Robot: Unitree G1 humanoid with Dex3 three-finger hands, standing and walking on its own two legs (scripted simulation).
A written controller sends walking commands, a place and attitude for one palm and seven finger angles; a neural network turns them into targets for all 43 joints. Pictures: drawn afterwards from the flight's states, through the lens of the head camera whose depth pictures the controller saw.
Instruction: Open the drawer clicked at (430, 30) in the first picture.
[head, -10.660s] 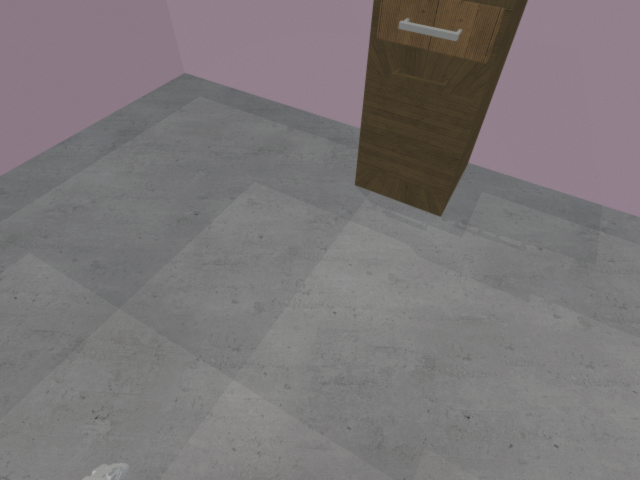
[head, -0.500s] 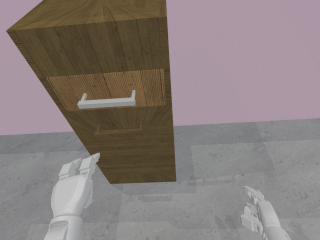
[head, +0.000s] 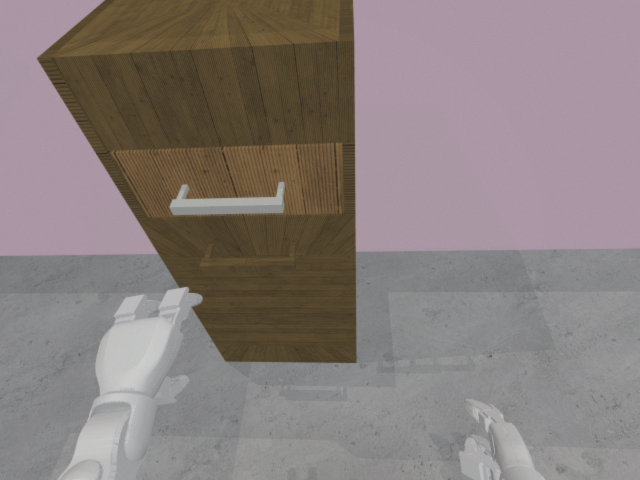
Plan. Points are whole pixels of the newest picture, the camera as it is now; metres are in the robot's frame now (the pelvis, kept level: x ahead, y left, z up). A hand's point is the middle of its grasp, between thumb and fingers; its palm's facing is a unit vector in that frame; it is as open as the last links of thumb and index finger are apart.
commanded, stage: raise the hand with hooked fingers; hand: left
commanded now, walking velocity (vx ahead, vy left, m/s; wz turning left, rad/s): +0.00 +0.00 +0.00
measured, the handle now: (229, 197) +0.55 +0.22 +0.02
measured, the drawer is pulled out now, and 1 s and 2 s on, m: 0.00 0.00 0.00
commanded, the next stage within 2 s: move the hooked fingers above the handle in 1.08 s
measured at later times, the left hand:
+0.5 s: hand (110, 290) +0.29 +0.28 +0.11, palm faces +0.11 -0.09 -0.99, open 13.5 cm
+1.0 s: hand (90, 284) +0.29 +0.29 +0.13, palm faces +0.06 -0.09 -0.99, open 13.8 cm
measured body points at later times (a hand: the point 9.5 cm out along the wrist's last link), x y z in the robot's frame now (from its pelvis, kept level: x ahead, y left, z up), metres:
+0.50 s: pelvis +0.00 +0.04 +0.01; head +0.01 +0.01 +0.46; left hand +0.28 +0.28 +0.16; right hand +0.24 -0.15 -0.08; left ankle +0.03 +0.12 -0.72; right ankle -0.03 -0.05 -0.72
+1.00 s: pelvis -0.01 +0.05 +0.02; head +0.01 +0.02 +0.47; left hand +0.28 +0.30 +0.18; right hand +0.18 -0.17 -0.10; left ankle +0.03 +0.12 -0.72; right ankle -0.03 -0.05 -0.72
